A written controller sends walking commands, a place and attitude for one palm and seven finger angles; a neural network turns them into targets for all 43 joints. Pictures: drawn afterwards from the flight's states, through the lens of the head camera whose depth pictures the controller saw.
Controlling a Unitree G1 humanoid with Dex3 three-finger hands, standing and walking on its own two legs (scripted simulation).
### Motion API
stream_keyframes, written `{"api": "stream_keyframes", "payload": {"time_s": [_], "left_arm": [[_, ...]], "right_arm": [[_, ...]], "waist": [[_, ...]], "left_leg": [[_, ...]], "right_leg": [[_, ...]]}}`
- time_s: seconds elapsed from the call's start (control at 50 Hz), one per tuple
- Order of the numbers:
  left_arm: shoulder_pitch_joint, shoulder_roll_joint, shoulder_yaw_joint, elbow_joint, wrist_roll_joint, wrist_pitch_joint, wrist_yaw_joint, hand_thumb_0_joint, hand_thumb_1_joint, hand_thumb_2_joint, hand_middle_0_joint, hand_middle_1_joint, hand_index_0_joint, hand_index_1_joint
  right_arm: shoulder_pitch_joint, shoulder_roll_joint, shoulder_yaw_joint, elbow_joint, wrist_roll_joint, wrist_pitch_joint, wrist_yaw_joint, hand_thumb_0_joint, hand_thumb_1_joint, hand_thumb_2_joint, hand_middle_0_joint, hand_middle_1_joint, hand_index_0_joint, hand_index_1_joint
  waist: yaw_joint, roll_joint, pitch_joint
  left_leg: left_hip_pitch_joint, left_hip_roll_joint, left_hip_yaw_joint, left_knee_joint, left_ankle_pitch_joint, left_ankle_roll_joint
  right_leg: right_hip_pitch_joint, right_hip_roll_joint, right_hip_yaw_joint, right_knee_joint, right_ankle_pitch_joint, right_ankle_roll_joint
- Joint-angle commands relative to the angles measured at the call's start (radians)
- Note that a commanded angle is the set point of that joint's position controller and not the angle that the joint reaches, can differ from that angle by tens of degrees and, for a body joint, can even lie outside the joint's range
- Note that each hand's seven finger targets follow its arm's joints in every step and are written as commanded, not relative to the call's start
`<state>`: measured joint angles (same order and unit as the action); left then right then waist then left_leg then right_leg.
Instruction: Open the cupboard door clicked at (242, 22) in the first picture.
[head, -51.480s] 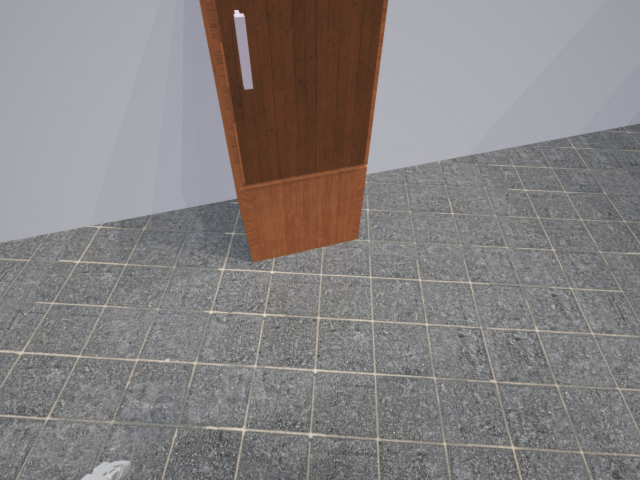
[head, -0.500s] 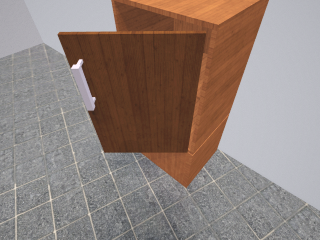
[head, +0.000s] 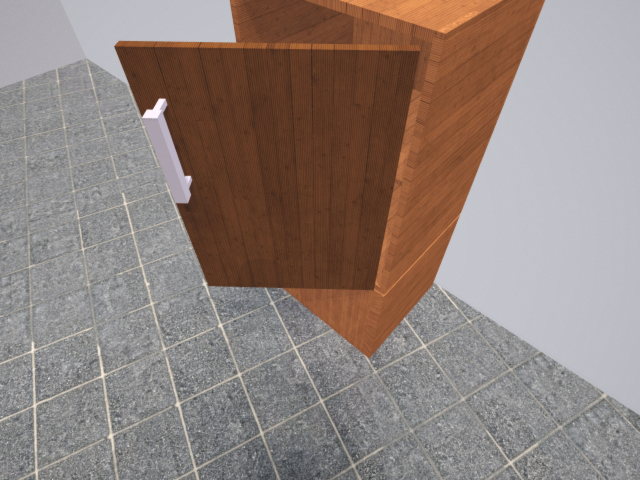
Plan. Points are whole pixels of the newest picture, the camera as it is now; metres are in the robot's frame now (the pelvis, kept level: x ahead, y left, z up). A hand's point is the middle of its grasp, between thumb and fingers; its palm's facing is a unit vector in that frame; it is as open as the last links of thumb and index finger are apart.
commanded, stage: look again from close up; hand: left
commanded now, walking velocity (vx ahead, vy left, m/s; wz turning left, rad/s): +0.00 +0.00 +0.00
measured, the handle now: (172, 153) +0.57 +0.28 +0.08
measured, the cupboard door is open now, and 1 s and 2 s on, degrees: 41 41 41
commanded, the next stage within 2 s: raise the hand with hooked fingers in 0.46 s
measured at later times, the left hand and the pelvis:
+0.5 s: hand out of the picture +0.02 +0.18 -0.18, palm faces +0.02 -0.98 -0.19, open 7.3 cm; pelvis +0.02 +0.01 +0.00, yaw +0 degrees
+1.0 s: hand (183, 446) +0.17 +0.18 -0.05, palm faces +0.03 -1.00 +0.01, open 8.7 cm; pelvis +0.00 +0.00 -0.06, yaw +1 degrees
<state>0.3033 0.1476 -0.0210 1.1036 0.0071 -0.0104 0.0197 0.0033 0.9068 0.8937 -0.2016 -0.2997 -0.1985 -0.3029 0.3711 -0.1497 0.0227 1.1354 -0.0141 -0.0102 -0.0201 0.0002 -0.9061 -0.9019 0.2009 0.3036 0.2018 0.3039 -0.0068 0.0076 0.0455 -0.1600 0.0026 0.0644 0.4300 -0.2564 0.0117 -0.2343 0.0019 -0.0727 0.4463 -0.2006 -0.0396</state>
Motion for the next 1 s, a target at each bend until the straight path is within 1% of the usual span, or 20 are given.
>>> {"api": "stream_keyframes", "payload": {"time_s": [0.0, 0.3, 0.52, 0.54, 0.56, 0.58, 0.6, 0.62, 0.64, 0.66, 0.68, 0.7, 0.72, 0.76, 0.78, 0.8, 0.82, 0.84, 0.9, 0.98], "left_arm": [[0.033, 0.100, 0.019, -0.026, -0.004, -0.026, 0.014, 0.000, 0.900, 0.900, -0.200, -0.300, -0.200, -0.300], [0.042, 0.078, 0.018, -0.002, 0.002, -0.023, 0.020, 0.000, 0.900, 0.900, -0.200, -0.300, -0.200, -0.300], [0.027, 0.097, 0.024, -0.010, 0.003, -0.023, 0.020, 0.000, 0.900, 0.900, -0.200, -0.300, -0.200, -0.300], [0.127, 0.121, 0.029, 0.035, 0.014, -0.036, 0.062, 0.000, 0.900, 0.900, -0.200, -0.300, -0.200, -0.300], [-0.633, 0.337, 0.138, -1.514, -0.199, -0.253, 0.044, 0.000, 0.877, 0.890, -0.202, -0.315, -0.202, -0.315], [-0.225, 0.245, 0.118, -1.261, -0.114, -0.186, 0.080, 0.000, 0.853, 0.880, -0.203, -0.330, -0.203, -0.330], [-0.186, 0.174, 0.083, -1.169, -0.137, -0.133, 0.129, 0.000, 0.830, 0.870, -0.205, -0.345, -0.205, -0.345], [0.088, -0.065, -0.058, -0.967, -0.140, -0.035, 0.121, 0.000, 0.807, 0.860, -0.207, -0.360, -0.207, -0.360], [-0.057, -0.057, -0.075, -1.165, -0.185, -0.065, 0.096, 0.000, 0.783, 0.850, -0.208, -0.375, -0.208, -0.375], [-0.074, 0.019, -0.008, -1.194, -0.177, -0.116, 0.084, 0.000, 0.760, 0.840, -0.210, -0.390, -0.210, -0.390], [-0.055, 0.017, -0.002, -1.158, -0.167, -0.166, 0.067, 0.000, 0.737, 0.830, -0.212, -0.405, -0.212, -0.405], [0.002, 0.029, 0.041, -1.075, -0.164, -0.207, 0.045, 0.000, 0.713, 0.820, -0.213, -0.420, -0.213, -0.420], [0.116, -0.004, 0.054, -1.002, -0.172, -0.258, 0.006, 0.000, 0.690, 0.810, -0.215, -0.435, -0.215, -0.435], [0.319, -0.033, 0.091, -0.911, -0.213, -0.387, -0.103, 0.000, 0.643, 0.790, -0.218, -0.465, -0.218, -0.465], [0.382, -0.013, 0.124, -0.927, -0.231, -0.454, -0.166, 0.000, 0.620, 0.780, -0.220, -0.480, -0.220, -0.480], [0.432, 0.061, 0.210, -0.893, -0.242, -0.503, -0.232, 0.000, 0.597, 0.770, -0.222, -0.495, -0.222, -0.495], [0.409, 0.090, 0.222, -0.920, -0.250, -0.550, -0.300, 0.000, 0.573, 0.760, -0.223, -0.510, -0.223, -0.510], [0.392, 0.146, 0.273, -0.924, -0.242, -0.551, -0.323, 0.000, 0.550, 0.750, -0.225, -0.525, -0.225, -0.525], [0.235, 0.199, 0.297, -1.133, -0.250, -0.501, -0.318, 0.000, 0.480, 0.720, -0.230, -0.570, -0.230, -0.570], [0.011, 0.196, 0.310, -1.440, -0.278, -0.556, -0.222, 0.000, 0.387, 0.680, -0.237, -0.630, -0.237, -0.630]], "right_arm": [[0.037, -0.067, -0.011, -0.020, 0.004, -0.026, -0.006, 0.000, -0.900, -0.900, 0.200, 0.300, 0.200, 0.300], [0.005, -0.062, -0.017, -0.004, 0.005, -0.031, -0.017, 0.000, -0.900, -0.900, 0.200, 0.300, 0.200, 0.300], [-0.025, -0.084, -0.021, -0.005, 0.004, -0.035, -0.019, 0.000, -0.900, -0.900, 0.200, 0.300, 0.200, 0.300], [-0.130, -0.114, -0.028, -0.081, 0.016, -0.038, -0.011, 0.000, -0.900, -0.900, 0.200, 0.300, 0.200, 0.300], [-0.094, -0.293, -0.047, -0.433, 0.062, -0.182, -0.053, 0.000, -0.900, -0.900, 0.200, 0.300, 0.200, 0.300], [-0.195, -0.196, -0.018, -0.390, 0.046, -0.267, -0.078, 0.000, -0.900, -0.900, 0.200, 0.300, 0.200, 0.300], [-0.170, -0.203, -0.037, -0.330, 0.048, -0.292, -0.079, 0.000, -0.900, -0.900, 0.200, 0.300, 0.200, 0.300], [-0.134, -0.149, -0.039, -0.326, 0.064, -0.291, -0.064, 0.000, -0.900, -0.900, 0.200, 0.300, 0.200, 0.300], [-0.164, -0.205, -0.040, -0.418, 0.073, -0.303, -0.058, 0.000, -0.900, -0.900, 0.200, 0.300, 0.200, 0.300], [-0.174, -0.235, -0.058, -0.443, 0.060, -0.321, -0.059, 0.000, -0.900, -0.900, 0.200, 0.300, 0.200, 0.300], [-0.178, -0.239, -0.062, -0.472, 0.045, -0.333, -0.057, 0.000, -0.900, -0.900, 0.200, 0.300, 0.200, 0.300], [-0.172, -0.239, -0.071, -0.497, 0.040, -0.334, -0.051, 0.000, -0.900, -0.900, 0.200, 0.300, 0.200, 0.300], [-0.172, -0.230, -0.079, -0.524, 0.029, -0.331, -0.040, 0.000, -0.900, -0.900, 0.200, 0.300, 0.200, 0.300], [-0.210, -0.223, -0.094, -0.580, 0.024, -0.328, -0.014, 0.000, -0.900, -0.900, 0.200, 0.300, 0.200, 0.300], [-0.229, -0.224, -0.104, -0.612, 0.020, -0.322, 0.003, 0.000, -0.900, -0.900, 0.200, 0.300, 0.200, 0.300], [-0.237, -0.238, -0.117, -0.641, 0.021, -0.306, 0.025, 0.000, -0.900, -0.900, 0.200, 0.300, 0.200, 0.300], [-0.260, -0.247, -0.117, -0.681, 0.018, -0.295, 0.038, 0.000, -0.900, -0.900, 0.200, 0.300, 0.200, 0.300], [-0.280, -0.245, -0.119, -0.711, 0.024, -0.281, 0.036, 0.000, -0.900, -0.900, 0.200, 0.300, 0.200, 0.300], [-0.282, -0.229, -0.109, -0.785, 0.035, -0.235, 0.024, 0.000, -0.900, -0.900, 0.200, 0.300, 0.200, 0.300], [-0.200, -0.189, -0.097, -0.795, 0.030, -0.242, -0.003, 0.000, -0.900, -0.900, 0.200, 0.300, 0.200, 0.300]], "waist": [[0.007, -0.004, 0.020], [0.008, -0.017, 0.045], [0.011, -0.011, 0.014], [0.051, -0.054, 0.001], [-0.075, 0.144, -0.484], [0.014, 0.291, -0.437], [-0.014, 0.275, -0.343], [-0.026, 0.122, -0.181], [-0.029, 0.066, -0.066], [-0.046, -0.003, -0.069], [-0.054, -0.090, -0.028], [-0.043, -0.164, -0.013], [-0.006, -0.260, -0.028], [0.047, -0.364, -0.049], [0.071, -0.324, -0.086], [0.097, -0.213, -0.118], [0.086, -0.120, -0.151], [0.098, -0.083, -0.170], [0.099, 0.026, -0.255], [0.035, 0.141, -0.386]], "left_leg": [[-0.077, 0.096, -0.097, -0.108, 0.048, 0.021], [-0.037, 0.109, -0.098, -0.110, 0.140, 0.027], [-0.006, 0.109, -0.099, -0.107, 0.205, 0.029], [-0.063, 0.121, -0.050, 0.126, 0.304, -0.004], [0.163, 0.008, -0.088, -0.016, 0.373, 0.006], [0.213, 0.045, -0.059, -0.036, 0.543, 0.001], [0.122, 0.053, -0.063, -0.025, 0.444, -0.032], [0.039, 0.063, -0.086, -0.038, 0.338, -0.020], [-0.046, 0.054, -0.113, -0.027, 0.224, -0.012], [-0.077, 0.039, -0.116, 0.009, 0.142, -0.009], [-0.136, 0.022, -0.116, 0.046, 0.086, -0.001], [-0.190, 0.009, -0.114, 0.088, 0.064, 0.000], [-0.245, 0.002, -0.105, 0.125, 0.042, -0.006], [-0.377, -0.011, -0.084, 0.212, 0.013, -0.017], [-0.409, -0.023, -0.064, 0.246, 0.022, -0.026], [-0.406, -0.036, -0.051, 0.278, 0.067, -0.038], [-0.416, -0.045, -0.036, 0.317, 0.084, -0.042], [-0.460, -0.052, -0.019, 0.345, 0.079, -0.034], [-0.502, -0.054, -0.006, 0.374, 0.036, -0.015], [-0.415, -0.022, -0.052, 0.432, 0.082, 0.001]], "right_leg": [[0.054, -0.115, 0.142, -0.101, -0.007, -0.018], [0.051, -0.111, 0.122, -0.067, 0.123, -0.008], [0.082, -0.120, 0.114, -0.057, 0.175, -0.005], [0.076, -0.178, 0.163, -0.024, 0.646, 0.023], [0.171, -0.073, 0.101, 0.043, 0.418, 0.008], [0.112, -0.022, 0.073, 0.067, 0.162, -0.014], [0.040, -0.028, 0.025, 0.087, 0.030, 0.003], [-0.042, -0.023, 0.003, 0.071, -0.014, 0.018], [-0.058, -0.030, -0.010, 0.056, 0.004, 0.021], [-0.088, -0.026, -0.013, 0.043, -0.015, 0.019], [-0.144, -0.020, -0.021, 0.049, -0.052, 0.021], [-0.182, -0.019, -0.026, 0.069, -0.084, 0.021], [-0.221, -0.010, -0.034, 0.104, -0.127, 0.022], [-0.264, -0.004, -0.037, 0.197, -0.127, 0.021], [-0.248, -0.006, -0.029, 0.237, -0.081, 0.014], [-0.211, -0.012, -0.014, 0.281, 0.003, -0.005], [-0.205, -0.023, -0.007, 0.322, 0.062, -0.012], [-0.212, -0.028, 0.010, 0.349, 0.078, -0.012], [-0.230, -0.026, 0.044, 0.381, 0.019, -0.005], [-0.280, -0.007, 0.065, 0.399, 0.037, 0.003]]}}
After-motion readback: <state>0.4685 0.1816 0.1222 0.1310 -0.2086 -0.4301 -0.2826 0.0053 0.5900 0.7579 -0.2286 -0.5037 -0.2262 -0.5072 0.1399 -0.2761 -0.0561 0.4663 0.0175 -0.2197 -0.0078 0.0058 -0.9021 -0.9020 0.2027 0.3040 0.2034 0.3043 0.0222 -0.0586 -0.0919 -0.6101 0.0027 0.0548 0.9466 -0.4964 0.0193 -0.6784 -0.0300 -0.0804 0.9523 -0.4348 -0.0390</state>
